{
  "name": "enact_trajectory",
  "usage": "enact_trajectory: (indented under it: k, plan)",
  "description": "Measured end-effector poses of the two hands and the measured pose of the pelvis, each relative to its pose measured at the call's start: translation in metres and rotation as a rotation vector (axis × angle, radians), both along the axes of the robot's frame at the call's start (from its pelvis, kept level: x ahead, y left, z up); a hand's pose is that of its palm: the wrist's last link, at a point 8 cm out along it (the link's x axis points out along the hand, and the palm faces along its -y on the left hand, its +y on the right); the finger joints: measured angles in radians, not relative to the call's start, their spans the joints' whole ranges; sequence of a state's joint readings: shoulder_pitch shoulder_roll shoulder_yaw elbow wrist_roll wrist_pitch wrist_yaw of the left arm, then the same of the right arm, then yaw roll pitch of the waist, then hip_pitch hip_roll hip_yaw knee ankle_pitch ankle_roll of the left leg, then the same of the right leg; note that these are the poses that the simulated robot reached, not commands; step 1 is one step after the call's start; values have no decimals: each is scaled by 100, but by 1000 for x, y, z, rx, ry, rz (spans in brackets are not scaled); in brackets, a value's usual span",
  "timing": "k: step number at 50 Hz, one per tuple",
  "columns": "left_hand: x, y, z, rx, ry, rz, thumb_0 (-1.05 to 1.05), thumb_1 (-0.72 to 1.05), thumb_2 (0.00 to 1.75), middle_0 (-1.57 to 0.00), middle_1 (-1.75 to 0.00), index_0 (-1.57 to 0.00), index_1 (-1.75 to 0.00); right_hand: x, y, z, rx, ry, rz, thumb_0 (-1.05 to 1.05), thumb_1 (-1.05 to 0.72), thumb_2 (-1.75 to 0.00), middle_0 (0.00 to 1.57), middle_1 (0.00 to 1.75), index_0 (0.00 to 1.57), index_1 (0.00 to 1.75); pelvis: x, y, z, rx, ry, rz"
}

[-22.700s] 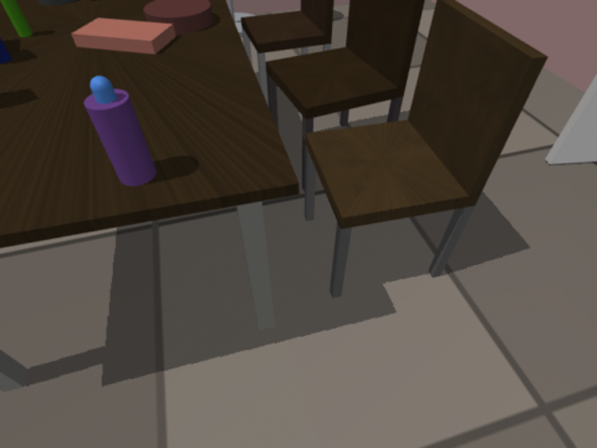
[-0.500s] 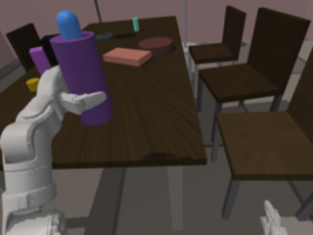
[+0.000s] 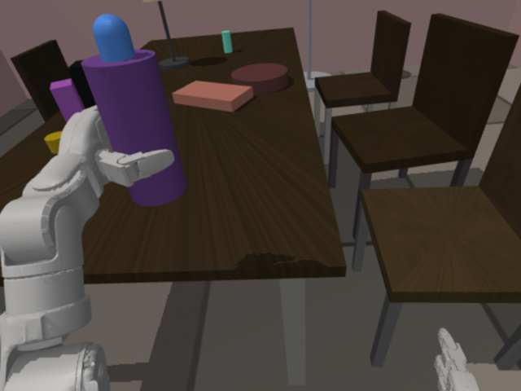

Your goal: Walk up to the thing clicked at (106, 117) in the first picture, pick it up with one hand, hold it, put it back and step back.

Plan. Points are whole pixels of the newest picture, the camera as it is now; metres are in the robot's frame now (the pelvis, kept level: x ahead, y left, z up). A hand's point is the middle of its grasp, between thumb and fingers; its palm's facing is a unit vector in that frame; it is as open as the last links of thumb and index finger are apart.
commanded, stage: hold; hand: left
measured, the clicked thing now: (136, 116) +0.34 +0.16 +0.33
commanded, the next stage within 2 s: crouch in 0.66 s
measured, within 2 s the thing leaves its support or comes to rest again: neither
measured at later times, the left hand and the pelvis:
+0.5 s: hand (136, 138) +0.34 +0.16 +0.31, palm faces +0.09 -1.00 -0.03, open 10.9 cm; pelvis +0.00 +0.00 +0.00, yaw +0 degrees
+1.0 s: hand (142, 141) +0.36 +0.17 +0.29, palm faces +0.10 -1.00 +0.00, open 10.9 cm; pelvis -0.01 +0.00 +0.00, yaw +0 degrees
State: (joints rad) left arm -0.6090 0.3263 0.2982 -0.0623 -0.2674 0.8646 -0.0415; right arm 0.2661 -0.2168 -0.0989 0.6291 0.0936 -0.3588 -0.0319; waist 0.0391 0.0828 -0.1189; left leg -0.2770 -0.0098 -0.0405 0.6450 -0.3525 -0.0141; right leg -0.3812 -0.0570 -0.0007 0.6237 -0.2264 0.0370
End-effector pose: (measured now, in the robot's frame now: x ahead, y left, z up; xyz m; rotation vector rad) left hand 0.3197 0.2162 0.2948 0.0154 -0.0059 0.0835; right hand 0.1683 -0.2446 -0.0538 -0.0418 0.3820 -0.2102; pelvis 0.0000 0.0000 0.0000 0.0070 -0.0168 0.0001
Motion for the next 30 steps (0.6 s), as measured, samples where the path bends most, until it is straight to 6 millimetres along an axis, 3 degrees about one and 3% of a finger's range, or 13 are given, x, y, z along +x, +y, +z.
enact_trajectory:
  k: [7, 20, 30]
  plan:
    - [0, -4, -10, -11, -12, 19, 1, -54, 110, -71, -111, -69, -108, -9, -4, -3, -8, 25, -21, -1, 54, -6, 5, 5, 5, 5, 0, -1, -1, -1, 0, -2]
    - [-8, 4, 18, 23, -78, 37, 1, -54, 110, -71, -111, -69, -108, -5, -5, -7, -13, 33, -17, -1, 53, -6, 5, 5, 5, 5, 1, 0, -1, -3, -5, -1]
    - [-5, -5, -1, -13, 0, -5, 1, -55, 110, -71, -111, -69, -108, 0, 0, 0, 2, -3, 4, -1, 54, -6, 5, 5, 5, 5, -2, -2, 0, 2, -7, 3]
